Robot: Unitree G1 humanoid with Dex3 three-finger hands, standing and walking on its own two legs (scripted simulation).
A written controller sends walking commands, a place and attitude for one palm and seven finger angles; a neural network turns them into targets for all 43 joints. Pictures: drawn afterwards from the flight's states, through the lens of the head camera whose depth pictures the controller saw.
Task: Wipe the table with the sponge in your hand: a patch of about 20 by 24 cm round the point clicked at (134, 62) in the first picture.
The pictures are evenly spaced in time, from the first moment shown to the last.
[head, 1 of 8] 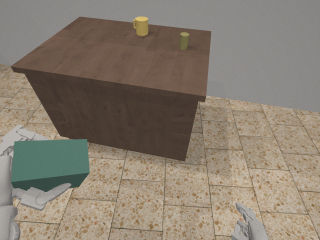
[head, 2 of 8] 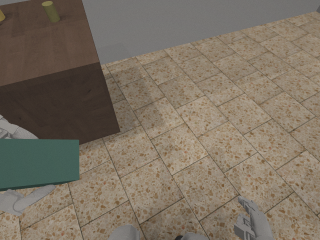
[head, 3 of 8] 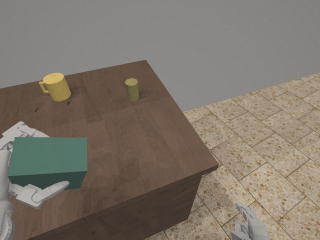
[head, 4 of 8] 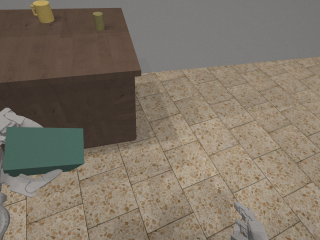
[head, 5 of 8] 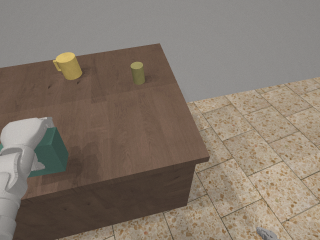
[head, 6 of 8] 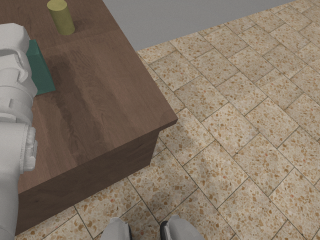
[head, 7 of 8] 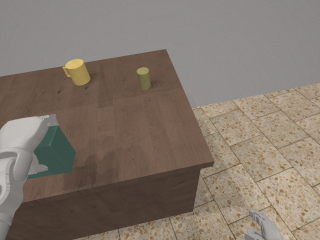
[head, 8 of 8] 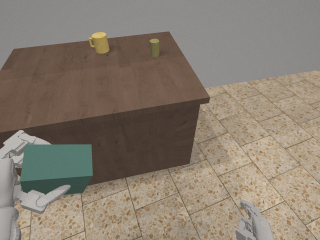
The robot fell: no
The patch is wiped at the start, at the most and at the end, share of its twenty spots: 0.00 0.90 0.90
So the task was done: yes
